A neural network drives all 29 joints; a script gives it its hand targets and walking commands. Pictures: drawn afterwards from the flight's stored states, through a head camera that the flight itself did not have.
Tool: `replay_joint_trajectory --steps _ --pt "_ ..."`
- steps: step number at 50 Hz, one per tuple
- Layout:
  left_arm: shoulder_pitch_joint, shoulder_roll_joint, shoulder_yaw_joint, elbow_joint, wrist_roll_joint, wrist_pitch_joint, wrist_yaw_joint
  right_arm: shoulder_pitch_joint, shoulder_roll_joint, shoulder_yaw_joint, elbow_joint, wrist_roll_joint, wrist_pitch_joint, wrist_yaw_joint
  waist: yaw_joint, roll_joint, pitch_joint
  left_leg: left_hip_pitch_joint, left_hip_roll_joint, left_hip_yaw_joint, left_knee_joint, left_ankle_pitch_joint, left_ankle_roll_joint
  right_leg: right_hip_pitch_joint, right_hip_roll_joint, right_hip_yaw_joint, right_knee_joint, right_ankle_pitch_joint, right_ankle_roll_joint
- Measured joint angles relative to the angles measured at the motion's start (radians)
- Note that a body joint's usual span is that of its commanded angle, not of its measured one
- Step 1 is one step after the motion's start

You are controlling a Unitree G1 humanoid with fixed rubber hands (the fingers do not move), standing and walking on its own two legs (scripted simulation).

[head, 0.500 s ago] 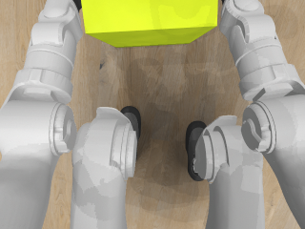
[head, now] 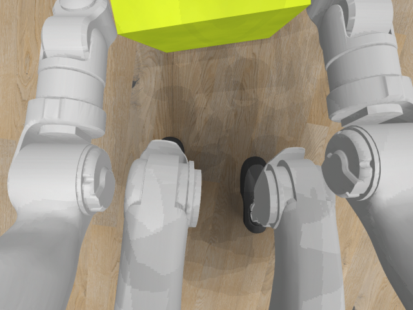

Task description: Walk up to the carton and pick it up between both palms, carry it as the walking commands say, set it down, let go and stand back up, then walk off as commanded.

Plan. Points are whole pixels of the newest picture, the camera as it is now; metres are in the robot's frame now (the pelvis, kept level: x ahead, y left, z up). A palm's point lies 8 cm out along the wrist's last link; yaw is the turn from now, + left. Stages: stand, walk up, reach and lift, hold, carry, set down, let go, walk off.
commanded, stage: reach and lift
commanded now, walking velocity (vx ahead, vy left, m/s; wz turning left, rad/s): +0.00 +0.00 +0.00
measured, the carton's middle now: out of the picture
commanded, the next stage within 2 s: none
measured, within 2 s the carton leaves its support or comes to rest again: neither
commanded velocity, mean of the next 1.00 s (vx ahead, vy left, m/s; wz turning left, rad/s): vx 0.00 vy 0.00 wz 0.00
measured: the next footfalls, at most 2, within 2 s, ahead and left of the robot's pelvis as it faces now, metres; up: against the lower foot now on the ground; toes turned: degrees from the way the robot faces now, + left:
none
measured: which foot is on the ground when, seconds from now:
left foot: down 0.00-1.00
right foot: down 0.00-1.00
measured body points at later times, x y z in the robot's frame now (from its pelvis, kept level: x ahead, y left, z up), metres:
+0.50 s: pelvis +0.00 +0.00 +0.03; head +0.35 +0.05 +0.29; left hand +0.52 +0.23 -0.12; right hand +0.58 -0.07 -0.08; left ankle +0.16 +0.12 -0.36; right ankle +0.13 -0.12 -0.36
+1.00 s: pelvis -0.01 +0.00 +0.08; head +0.34 +0.05 +0.36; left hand +0.50 +0.21 -0.06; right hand +0.56 -0.08 -0.02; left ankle +0.16 +0.12 -0.36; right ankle +0.13 -0.12 -0.36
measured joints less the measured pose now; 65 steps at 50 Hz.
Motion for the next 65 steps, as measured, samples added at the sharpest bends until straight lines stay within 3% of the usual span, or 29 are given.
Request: replay_joint_trajectory --steps 9,17,25,33,39,50,65 --pt "0.052 -0.051 0.088 -0.138 0.059 0.041 -0.005 0.035 0.038 -0.065 -0.102 -0.071 0.022 0.034 -0.001 0.020 0.000 0.030 -0.013 -0.006 -0.030 -0.021 0.001 0.037 0.007 0.006 -0.038 -0.022 0.011" --pt "0.159 -0.078 0.084 -0.261 0.056 0.081 -0.005 0.151 0.059 -0.007 -0.247 -0.037 0.078 0.017 0.004 0.021 0.004 0.073 -0.016 -0.017 -0.045 -0.038 -0.007 0.076 0.028 0.013 -0.061 -0.028 0.018" --pt "0.155 -0.080 0.101 -0.269 0.054 0.106 -0.004 0.131 0.056 -0.004 -0.230 -0.041 0.095 0.016 0.006 0.026 0.002 0.136 -0.025 -0.019 -0.092 -0.008 -0.019 0.129 0.033 0.023 -0.099 0.003 0.017" --pt "0.084 -0.086 0.160 -0.209 0.101 0.113 -0.028 0.050 0.071 -0.093 -0.163 -0.110 0.100 0.036 -0.002 0.029 -0.002 0.190 -0.036 -0.025 -0.161 0.026 -0.025 0.179 0.027 0.027 -0.161 0.036 0.010" --pt "0.102 -0.107 0.167 -0.251 0.135 0.136 -0.033 0.085 0.076 -0.092 -0.207 -0.118 0.114 0.050 -0.006 0.029 0.000 0.221 -0.036 -0.032 -0.196 0.027 -0.025 0.210 0.030 0.027 -0.202 0.043 0.011" --pt "0.223 -0.146 0.157 -0.363 0.114 0.169 -0.016 0.200 0.088 -0.024 -0.313 -0.087 0.156 0.038 -0.014 0.035 0.002 0.309 -0.035 -0.030 -0.254 0.021 -0.019 0.296 0.036 0.043 -0.265 0.043 0.017" --pt "0.217 -0.150 0.179 -0.341 0.121 0.164 -0.016 0.174 0.102 -0.067 -0.247 -0.119 0.124 0.060 -0.015 0.047 -0.001 0.438 -0.047 -0.052 -0.354 0.048 -0.024 0.427 0.031 0.040 -0.372 0.073 0.009"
